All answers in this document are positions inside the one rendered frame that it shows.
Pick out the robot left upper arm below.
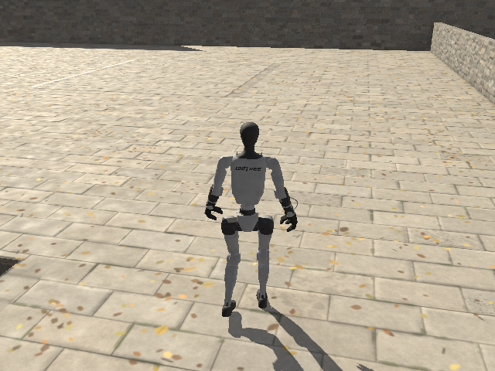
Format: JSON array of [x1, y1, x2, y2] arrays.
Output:
[[211, 155, 233, 196]]

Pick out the robot right upper arm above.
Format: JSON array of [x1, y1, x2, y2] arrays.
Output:
[[265, 156, 287, 199]]

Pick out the right robot forearm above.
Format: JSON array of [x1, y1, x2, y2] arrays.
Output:
[[279, 187, 295, 217]]

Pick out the right robot hand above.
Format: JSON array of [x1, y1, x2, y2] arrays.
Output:
[[280, 214, 298, 232]]

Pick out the left robot hand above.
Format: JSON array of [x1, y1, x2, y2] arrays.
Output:
[[205, 206, 223, 220]]

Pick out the humanoid robot torso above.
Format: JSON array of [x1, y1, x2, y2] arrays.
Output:
[[230, 153, 267, 232]]

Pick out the left robot forearm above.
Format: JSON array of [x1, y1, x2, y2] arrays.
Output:
[[206, 185, 219, 209]]

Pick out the right robot thigh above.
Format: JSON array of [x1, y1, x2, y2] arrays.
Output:
[[256, 215, 274, 264]]

